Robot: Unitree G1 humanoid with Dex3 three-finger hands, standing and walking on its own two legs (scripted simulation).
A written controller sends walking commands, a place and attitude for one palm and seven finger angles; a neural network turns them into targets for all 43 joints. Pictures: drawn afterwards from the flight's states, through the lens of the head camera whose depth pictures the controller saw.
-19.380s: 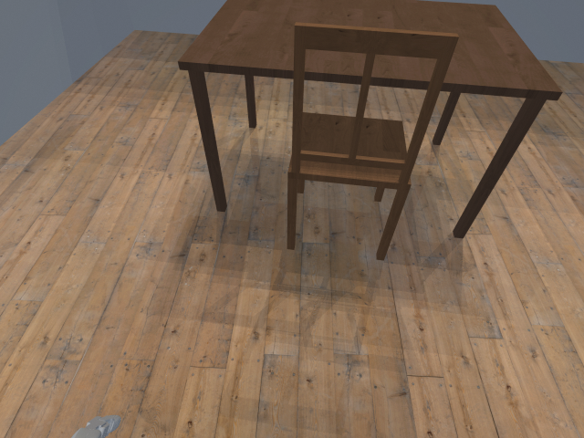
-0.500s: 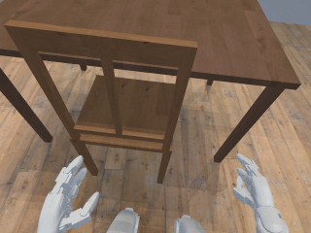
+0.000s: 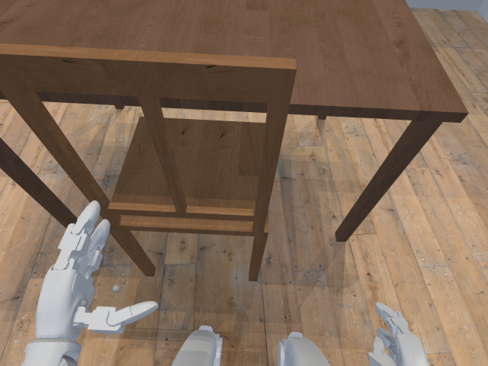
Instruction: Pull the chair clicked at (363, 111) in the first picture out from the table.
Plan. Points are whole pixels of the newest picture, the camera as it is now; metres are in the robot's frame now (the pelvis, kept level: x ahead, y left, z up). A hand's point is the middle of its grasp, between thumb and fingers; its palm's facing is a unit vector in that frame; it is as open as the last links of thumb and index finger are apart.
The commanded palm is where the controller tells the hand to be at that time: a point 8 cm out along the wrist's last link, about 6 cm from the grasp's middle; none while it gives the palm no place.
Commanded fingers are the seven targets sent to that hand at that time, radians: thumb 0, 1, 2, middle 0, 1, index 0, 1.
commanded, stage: raise the hand toward the chair's back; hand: left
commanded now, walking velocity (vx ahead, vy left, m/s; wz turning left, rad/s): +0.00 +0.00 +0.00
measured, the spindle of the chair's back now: (168, 165) +0.45 +0.17 +0.02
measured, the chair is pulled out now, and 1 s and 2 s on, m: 0.00 0.00 0.00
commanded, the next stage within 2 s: aim the fingers beside a spindle in 1.10 s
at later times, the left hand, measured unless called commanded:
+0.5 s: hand (112, 272) +0.24 +0.20 +0.06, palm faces -0.01 -1.00 -0.05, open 16.8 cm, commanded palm +0.22 +0.26 +0.06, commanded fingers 0.00 -0.50 0.30 -0.06 -0.08 -0.06 -0.08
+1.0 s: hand (102, 259) +0.25 +0.22 +0.06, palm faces +0.04 -1.00 -0.07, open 16.9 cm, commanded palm +0.23 +0.27 +0.07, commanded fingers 0.00 -0.50 0.30 -0.06 -0.08 -0.06 -0.08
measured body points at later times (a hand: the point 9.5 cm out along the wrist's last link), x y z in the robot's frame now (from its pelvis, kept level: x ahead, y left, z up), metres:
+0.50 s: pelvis +0.01 +0.01 +0.01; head +0.08 +0.02 +0.46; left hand +0.23 +0.25 +0.06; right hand +0.20 -0.22 -0.06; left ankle +0.02 +0.11 -0.64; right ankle +0.02 -0.12 -0.64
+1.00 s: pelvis +0.01 +0.01 +0.02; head +0.08 +0.02 +0.46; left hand +0.25 +0.27 +0.07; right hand +0.18 -0.23 -0.06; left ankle +0.02 +0.11 -0.64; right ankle +0.02 -0.12 -0.64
